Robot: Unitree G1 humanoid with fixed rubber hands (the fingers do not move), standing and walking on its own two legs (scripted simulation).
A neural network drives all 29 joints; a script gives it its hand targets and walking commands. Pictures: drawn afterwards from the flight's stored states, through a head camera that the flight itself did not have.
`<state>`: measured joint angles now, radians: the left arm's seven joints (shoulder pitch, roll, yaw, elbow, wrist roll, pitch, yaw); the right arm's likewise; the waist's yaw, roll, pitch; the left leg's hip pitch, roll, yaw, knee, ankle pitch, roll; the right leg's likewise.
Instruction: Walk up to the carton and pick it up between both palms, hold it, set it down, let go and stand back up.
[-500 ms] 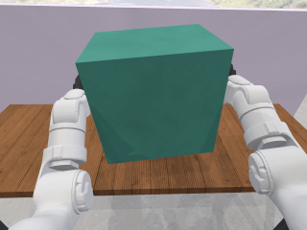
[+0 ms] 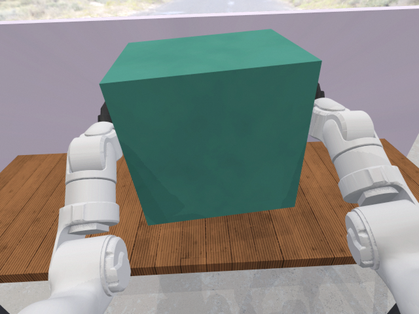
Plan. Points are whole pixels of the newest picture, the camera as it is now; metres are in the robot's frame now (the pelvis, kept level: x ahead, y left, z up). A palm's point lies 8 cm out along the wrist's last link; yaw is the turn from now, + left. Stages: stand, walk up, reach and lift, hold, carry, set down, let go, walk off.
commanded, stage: reach and lift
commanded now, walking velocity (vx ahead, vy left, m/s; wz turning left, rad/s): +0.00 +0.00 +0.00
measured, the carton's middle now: (211, 124) +0.40 +0.00 +0.25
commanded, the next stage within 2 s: hold in 0.10 s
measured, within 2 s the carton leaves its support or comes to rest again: neither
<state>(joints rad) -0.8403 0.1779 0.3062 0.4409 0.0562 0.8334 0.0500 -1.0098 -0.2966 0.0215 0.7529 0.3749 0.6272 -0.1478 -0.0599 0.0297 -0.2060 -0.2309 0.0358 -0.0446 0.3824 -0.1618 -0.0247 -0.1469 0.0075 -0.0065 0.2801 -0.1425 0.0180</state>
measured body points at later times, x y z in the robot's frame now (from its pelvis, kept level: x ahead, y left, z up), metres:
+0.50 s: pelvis +0.00 +0.00 +0.00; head -0.09 +0.02 +0.44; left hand +0.37 +0.20 +0.26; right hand +0.38 -0.17 +0.30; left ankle +0.03 +0.13 -0.75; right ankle +0.00 -0.13 -0.75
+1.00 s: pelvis -0.01 +0.00 +0.00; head -0.11 +0.01 +0.44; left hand +0.37 +0.19 +0.29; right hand +0.38 -0.18 +0.32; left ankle +0.03 +0.13 -0.75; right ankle +0.00 -0.13 -0.75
